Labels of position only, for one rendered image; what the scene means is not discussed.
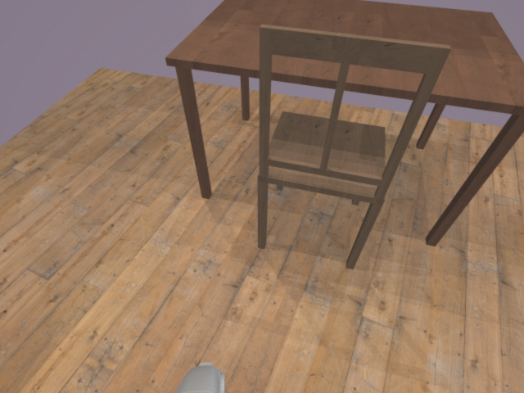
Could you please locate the left robot thigh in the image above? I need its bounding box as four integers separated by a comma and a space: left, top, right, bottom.
175, 365, 225, 393

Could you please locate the table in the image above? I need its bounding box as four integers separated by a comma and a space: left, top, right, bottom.
165, 0, 524, 246

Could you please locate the chair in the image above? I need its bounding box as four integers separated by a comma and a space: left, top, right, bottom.
258, 25, 451, 269

